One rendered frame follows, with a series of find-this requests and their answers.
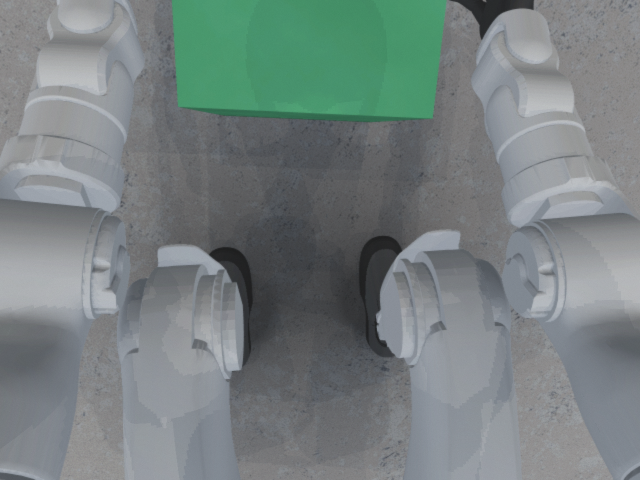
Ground robot left upper arm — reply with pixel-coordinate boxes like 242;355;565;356
0;199;130;480

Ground carton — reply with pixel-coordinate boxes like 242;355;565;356
172;0;447;122

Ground robot left forearm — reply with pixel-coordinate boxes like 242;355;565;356
0;0;145;213

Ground robot left shin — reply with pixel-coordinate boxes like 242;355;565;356
117;244;232;364

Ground robot right upper arm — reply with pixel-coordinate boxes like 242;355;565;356
502;213;640;480

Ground robot right forearm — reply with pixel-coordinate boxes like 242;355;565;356
471;8;640;228

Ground left robot foot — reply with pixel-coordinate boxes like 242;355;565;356
209;247;253;372

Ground right robot hand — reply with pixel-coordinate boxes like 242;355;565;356
450;0;534;40

